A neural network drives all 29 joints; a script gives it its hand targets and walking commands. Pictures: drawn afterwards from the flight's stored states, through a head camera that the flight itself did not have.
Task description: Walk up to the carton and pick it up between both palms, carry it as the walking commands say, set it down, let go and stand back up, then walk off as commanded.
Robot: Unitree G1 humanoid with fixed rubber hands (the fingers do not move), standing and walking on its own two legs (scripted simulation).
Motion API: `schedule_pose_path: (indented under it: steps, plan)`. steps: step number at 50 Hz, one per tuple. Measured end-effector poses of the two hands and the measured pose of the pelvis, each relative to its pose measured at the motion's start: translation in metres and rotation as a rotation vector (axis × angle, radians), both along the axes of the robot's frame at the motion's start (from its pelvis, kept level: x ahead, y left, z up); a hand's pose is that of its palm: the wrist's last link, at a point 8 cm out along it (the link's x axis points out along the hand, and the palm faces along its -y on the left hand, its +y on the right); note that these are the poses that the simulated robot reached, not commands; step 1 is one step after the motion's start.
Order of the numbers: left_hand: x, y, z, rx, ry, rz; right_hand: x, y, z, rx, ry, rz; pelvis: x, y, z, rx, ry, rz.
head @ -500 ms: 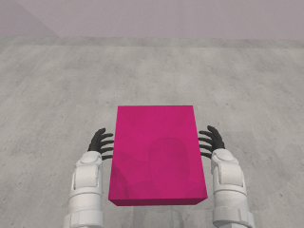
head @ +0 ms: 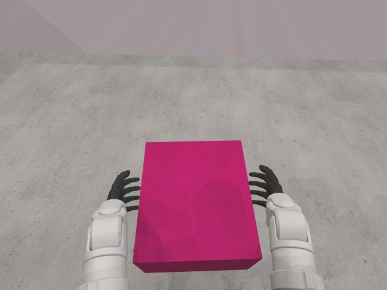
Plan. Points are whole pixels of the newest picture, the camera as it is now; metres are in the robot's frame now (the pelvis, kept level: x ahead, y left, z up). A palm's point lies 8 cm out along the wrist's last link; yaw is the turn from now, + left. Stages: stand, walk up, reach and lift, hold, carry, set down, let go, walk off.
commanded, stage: reach and lift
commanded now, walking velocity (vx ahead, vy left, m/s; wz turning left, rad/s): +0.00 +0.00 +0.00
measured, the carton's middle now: (195, 203) +0.33 +0.00 -0.04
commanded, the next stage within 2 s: hold in 0.76 s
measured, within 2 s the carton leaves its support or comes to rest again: neither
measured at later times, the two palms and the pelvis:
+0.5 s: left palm (116, 208) +0.28 +0.16 +0.04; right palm (274, 201) +0.28 -0.17 +0.05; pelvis +0.00 +0.00 +0.00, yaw +0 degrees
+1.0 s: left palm (115, 211) +0.27 +0.16 +0.04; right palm (275, 202) +0.28 -0.17 +0.05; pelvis -0.01 +0.00 +0.00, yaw +0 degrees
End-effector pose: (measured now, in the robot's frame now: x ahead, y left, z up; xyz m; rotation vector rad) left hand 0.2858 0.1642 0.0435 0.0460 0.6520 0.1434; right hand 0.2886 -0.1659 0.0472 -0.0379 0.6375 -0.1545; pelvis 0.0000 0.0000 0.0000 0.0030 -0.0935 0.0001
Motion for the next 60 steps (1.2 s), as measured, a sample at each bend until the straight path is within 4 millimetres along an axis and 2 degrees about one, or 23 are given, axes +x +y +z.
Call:
schedule_pose_path:
  steps: [11,37,60]
  plan:
    - [-0.001,0.001,0.000,0.003,-0.001,0.007,0.001,0.001,0.000,-0.001,-0.003,0.008,0.001,-0.001,0.000,0.000,0.000,0.000]
    - [-0.012,0.000,-0.002,0.006,0.006,-0.001,-0.010,-0.001,0.000,-0.001,-0.007,0.012,-0.004,-0.002,0.000,0.001,-0.011,-0.001]
    - [-0.013,0.000,-0.003,0.003,0.007,0.002,-0.009,0.000,0.001,0.000,-0.011,0.013,-0.006,-0.002,0.000,0.001,-0.010,-0.002]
